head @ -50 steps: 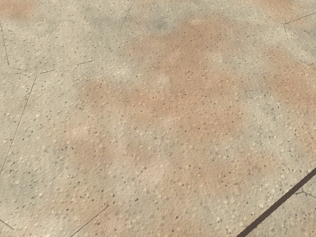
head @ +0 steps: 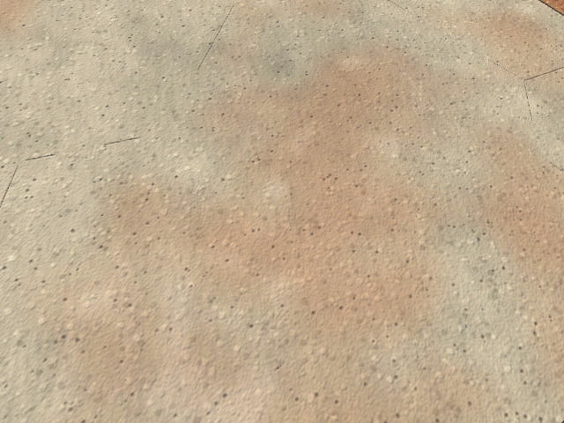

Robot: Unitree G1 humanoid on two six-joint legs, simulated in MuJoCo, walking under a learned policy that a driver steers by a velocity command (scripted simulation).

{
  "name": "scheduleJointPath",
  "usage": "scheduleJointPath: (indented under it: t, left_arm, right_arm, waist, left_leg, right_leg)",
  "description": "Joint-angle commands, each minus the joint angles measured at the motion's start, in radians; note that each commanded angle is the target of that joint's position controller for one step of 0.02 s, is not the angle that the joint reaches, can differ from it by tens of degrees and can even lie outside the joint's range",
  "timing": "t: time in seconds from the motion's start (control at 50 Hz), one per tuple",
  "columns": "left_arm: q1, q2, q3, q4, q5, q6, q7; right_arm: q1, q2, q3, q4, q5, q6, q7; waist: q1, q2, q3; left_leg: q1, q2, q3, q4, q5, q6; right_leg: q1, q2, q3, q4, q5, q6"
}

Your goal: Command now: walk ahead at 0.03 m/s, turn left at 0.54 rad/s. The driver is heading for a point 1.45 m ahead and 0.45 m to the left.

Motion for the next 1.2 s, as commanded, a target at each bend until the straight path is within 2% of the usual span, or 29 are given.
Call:
scheduleJointPath:
  t: [0.02,0.06,0.12,0.26,0.32,0.34,0.36,0.38,0.4,0.42,0.44,0.46,0.5,0.56,0.62,0.7,0.74,0.76,0.78,0.8,0.82,0.84,0.86,0.9,0.96,1.04,1.14,1.18,1.2]
  left_arm:
    - [-0.025,0.100,0.029,-0.067,0.001,-0.013,0.013]
    - [-0.009,0.079,0.024,-0.061,-0.006,-0.016,0.011]
    - [-0.034,0.059,0.015,-0.063,-0.008,-0.017,0.009]
    - [-0.026,0.080,0.017,-0.059,-0.016,-0.032,-0.014]
    - [0.045,0.086,0.023,-0.039,-0.017,-0.049,-0.028]
    - [0.078,0.106,0.030,-0.027,-0.013,-0.052,-0.029]
    - [0.100,0.173,0.044,-0.030,0.005,-0.048,-0.023]
    - [0.070,0.237,0.053,-0.033,0.029,-0.036,-0.019]
    - [0.048,0.186,0.041,-0.055,0.039,-0.041,-0.017]
    - [-0.004,0.128,0.024,-0.073,0.030,-0.042,-0.011]
    - [-0.045,0.104,0.017,-0.078,0.016,-0.039,-0.006]
    - [-0.049,0.093,0.012,-0.080,0.001,-0.038,-0.001]
    - [-0.013,0.101,0.009,-0.069,0.001,-0.029,0.009]
    - [0.054,0.128,0.017,-0.057,0.008,-0.016,0.018]
    - [0.079,0.172,0.032,-0.057,-0.007,-0.015,0.008]
    - [0.075,0.203,0.042,-0.057,-0.026,-0.033,-0.020]
    - [0.060,0.194,0.038,-0.047,-0.045,-0.040,-0.034]
    - [0.069,0.157,0.026,-0.037,-0.044,-0.043,-0.040]
    - [0.069,0.087,0.002,-0.034,-0.027,-0.050,-0.049]
    - [0.014,-0.008,-0.031,-0.099,0.017,-0.066,-0.060]
    - [-0.046,0.077,-0.009,-0.126,-0.013,-0.088,-0.060]
    - [-0.056,0.131,0.007,-0.128,-0.042,-0.098,-0.067]
    - [-0.034,0.142,0.011,-0.109,-0.042,-0.105,-0.071]
    - [-0.007,0.138,0.013,-0.079,-0.014,-0.111,-0.072]
    - [0.001,0.095,0.002,-0.064,-0.010,-0.109,-0.078]
    - [-0.088,0.047,-0.022,-0.092,-0.017,-0.106,-0.082]
    - [-0.195,0.042,-0.035,-0.138,-0.025,-0.120,-0.105]
    - [-0.183,0.057,-0.031,-0.142,-0.023,-0.126,-0.112]
    - [-0.151,0.071,-0.025,-0.134,-0.016,-0.128,-0.111]
  right_arm:
    - [-0.026,-0.158,-0.038,-0.074,0.015,-0.017,-0.023]
    - [-0.018,-0.165,-0.041,-0.081,0.010,-0.012,-0.031]
    - [-0.007,-0.183,-0.049,-0.085,0.015,-0.003,-0.040]
    - [-0.046,-0.188,-0.052,-0.105,0.013,0.016,-0.031]
    - [-0.085,-0.178,-0.047,-0.119,0.026,0.027,-0.034]
    - [-0.082,-0.162,-0.041,-0.124,0.029,0.030,-0.039]
    - [-0.045,-0.114,-0.028,-0.129,0.018,0.030,-0.038]
    - [0.001,-0.102,-0.028,-0.148,0.022,0.021,-0.034]
    - [0.007,-0.190,-0.052,-0.137,0.007,0.011,-0.032]
    - [0.016,-0.229,-0.071,-0.116,0.018,0.014,-0.028]
    - [0.031,-0.211,-0.073,-0.094,0.019,0.024,-0.030]
    - [0.031,-0.188,-0.068,-0.090,0.015,0.034,-0.032]
    - [0.001,-0.137,-0.052,-0.111,0.025,0.039,-0.025]
    - [-0.067,-0.107,-0.035,-0.156,0.029,0.035,-0.018]
    - [-0.089,-0.089,-0.018,-0.179,0.025,0.033,-0.001]
    - [-0.060,-0.106,-0.020,-0.176,0.025,0.023,0.017]
    - [0.023,-0.091,-0.020,-0.139,0.025,0.015,0.022]
    - [0.109,-0.096,-0.028,-0.098,0.027,0.012,0.018]
    - [0.228,-0.130,-0.045,-0.059,0.033,0.007,0.010]
    - [0.309,-0.251,-0.065,-0.064,0.020,-0.004,-0.004]
    - [0.291,-0.245,-0.057,-0.089,0.010,-0.036,0.010]
    - [0.245,-0.184,-0.039,-0.090,0.009,-0.059,0.015]
    - [0.206,-0.144,-0.026,-0.089,0.011,-0.072,0.014]
    - [0.148,-0.127,-0.013,-0.099,0.008,-0.075,0.005]
    - [0.164,-0.130,-0.014,-0.094,0.003,-0.081,-0.009]
    - [0.203,-0.139,-0.016,-0.063,0.005,-0.082,-0.017]
    - [0.267,-0.151,-0.023,-0.007,0.017,-0.081,-0.019]
    - [0.266,-0.156,-0.027,0.007,0.023,-0.075,-0.022]
    - [0.253,-0.161,-0.028,0.009,0.019,-0.070,-0.025]
  waist:
    - [0.019,0.139,-0.173]
    - [0.022,0.137,-0.193]
    - [0.005,0.143,-0.188]
    - [-0.006,0.197,-0.150]
    - [0.037,0.198,-0.156]
    - [0.047,0.174,-0.160]
    - [0.024,0.016,-0.186]
    - [-0.028,-0.240,-0.138]
    - [-0.005,-0.196,-0.136]
    - [-0.021,-0.126,-0.114]
    - [-0.034,-0.099,-0.088]
    - [-0.021,-0.100,-0.076]
    - [0.003,-0.110,-0.063]
    - [0.055,-0.136,-0.092]
    - [0.085,-0.149,-0.108]
    - [0.067,-0.142,-0.061]
    - [0.012,-0.113,-0.059]
    - [-0.022,-0.076,-0.077]
    - [-0.070,0.032,-0.121]
    - [-0.079,0.341,-0.147]
    - [-0.103,0.264,-0.125]
    - [-0.080,0.207,-0.039]
    - [-0.057,0.190,0.010]
    - [-0.023,0.161,0.027]
    - [-0.013,0.124,-0.006]
    - [-0.041,0.119,0.020]
    - [-0.064,0.116,0.082]
    - [-0.043,0.124,0.070]
    - [-0.020,0.135,0.045]
  left_leg:
    - [0.255,0.246,-0.305,-0.167,0.582,0.194]
    - [0.270,0.226,-0.295,-0.168,0.578,0.192]
    - [0.266,0.210,-0.317,-0.166,0.492,0.188]
    - [0.164,0.176,-0.439,-0.159,0.311,0.177]
    - [0.152,0.135,-0.475,-0.102,0.314,0.134]
    - [0.100,0.097,-0.456,-0.066,0.226,0.094]
    - [-0.020,0.015,-0.360,0.099,-0.016,0.038]
    - [-0.229,-0.152,-0.168,0.282,-0.385,-0.023]
    - [-0.251,-0.072,-0.166,0.520,-0.412,-0.066]
    - [-0.243,-0.048,-0.167,0.604,-0.338,-0.079]
    - [-0.248,-0.039,-0.150,0.640,-0.275,-0.096]
    - [-0.277,-0.036,-0.142,0.670,-0.220,-0.111]
    - [-0.287,-0.026,-0.094,0.642,-0.167,-0.132]
    - [-0.298,0.013,-0.055,0.490,-0.154,-0.151]
    - [-0.209,0.049,0.000,0.333,-0.153,-0.130]
    - [-0.058,0.040,0.065,0.147,-0.151,-0.061]
    - [0.097,0.015,0.099,-0.022,-0.067,-0.017]
    - [0.241,-0.017,0.111,-0.079,-0.056,0.005]
    - [0.426,0.029,0.007,-0.121,-0.066,0.040]
    - [0.585,0.308,-0.453,-0.215,-0.092,0.164]
    - [0.498,0.409,-0.684,-0.328,-0.224,0.304]
    - [0.457,0.383,-0.603,-0.349,-0.267,0.286]
    - [0.420,0.330,-0.496,-0.352,-0.239,0.245]
    - [0.372,0.260,-0.352,-0.370,-0.038,0.190]
    - [0.366,0.220,-0.224,-0.384,0.244,0.172]
    - [0.312,0.181,-0.120,-0.409,0.271,0.147]
    - [0.344,0.228,-0.111,-0.414,0.264,0.146]
    - [0.408,0.251,-0.111,-0.369,0.364,0.132]
    - [0.431,0.244,-0.101,-0.310,0.534,0.115]
  right_leg:
    - [-0.154,-0.007,0.096,0.068,0.074,0.007]
    - [-0.130,0.011,0.098,-0.007,0.121,0.016]
    - [-0.091,0.025,0.109,-0.159,0.154,0.033]
    - [0.069,0.057,0.120,-0.387,0.152,0.024]
    - [0.198,0.061,0.103,-0.621,0.273,-0.005]
    - [0.293,0.019,0.117,-0.712,0.380,-0.026]
    - [0.413,-0.169,0.277,-0.743,0.464,-0.094]
    - [0.425,-0.351,0.509,-0.767,0.670,-0.262]
    - [0.364,-0.427,0.549,-0.772,0.678,-0.354]
    - [0.335,-0.360,0.438,-0.759,0.637,-0.322]
    - [0.325,-0.284,0.335,-0.749,0.577,-0.268]
    - [0.341,-0.252,0.283,-0.747,0.560,-0.246]
    - [0.355,-0.220,0.197,-0.752,0.617,-0.251]
    - [0.467,-0.250,0.166,-0.748,0.659,-0.276]
    - [0.440,-0.270,0.150,-0.813,0.323,-0.270]
    - [0.338,-0.287,0.117,-0.846,0.132,-0.244]
    - [0.269,-0.273,0.072,-0.784,0.103,-0.216]
    - [0.191,-0.242,0.030,-0.697,0.100,-0.191]
    - [0.070,-0.182,-0.050,-0.485,0.101,-0.140]
    - [-0.244,-0.052,-0.133,-0.076,-0.090,-0.042]
    - [-0.389,-0.011,0.022,0.067,-0.107,-0.041]
    - [-0.428,-0.066,0.061,0.098,-0.021,-0.060]
    - [-0.422,-0.095,0.063,0.074,0.089,-0.073]
    - [-0.359,-0.116,0.063,-0.011,0.238,-0.065]
    - [-0.309,-0.093,0.036,-0.101,0.392,-0.032]
    - [-0.233,-0.058,0.014,-0.341,0.555,-0.011]
    - [-0.193,-0.030,0.009,-0.516,0.597,-0.053]
    - [-0.174,-0.022,0.011,-0.553,0.546,-0.084]
    - [-0.121,0.001,-0.002,-0.567,0.518,-0.099]
Keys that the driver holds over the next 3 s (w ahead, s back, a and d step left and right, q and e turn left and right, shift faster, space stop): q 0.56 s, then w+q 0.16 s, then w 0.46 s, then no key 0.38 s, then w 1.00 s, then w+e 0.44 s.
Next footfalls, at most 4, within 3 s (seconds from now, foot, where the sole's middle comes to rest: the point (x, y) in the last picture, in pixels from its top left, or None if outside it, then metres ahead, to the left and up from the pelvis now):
0.36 right None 0.09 -0.14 -0.77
0.78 left None -0.01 0.11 -0.77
1.26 right None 0.43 0.12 -0.77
1.68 left None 0.32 0.34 -0.77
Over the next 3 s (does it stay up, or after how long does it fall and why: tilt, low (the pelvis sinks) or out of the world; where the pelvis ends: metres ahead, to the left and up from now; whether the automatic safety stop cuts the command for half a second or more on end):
stays up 0.90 0.50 0.00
